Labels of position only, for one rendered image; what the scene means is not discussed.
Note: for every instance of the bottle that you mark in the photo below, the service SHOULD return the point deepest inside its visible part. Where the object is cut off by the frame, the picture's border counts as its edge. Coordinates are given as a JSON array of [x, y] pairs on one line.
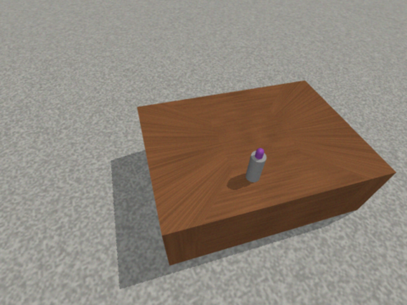
[[256, 164]]

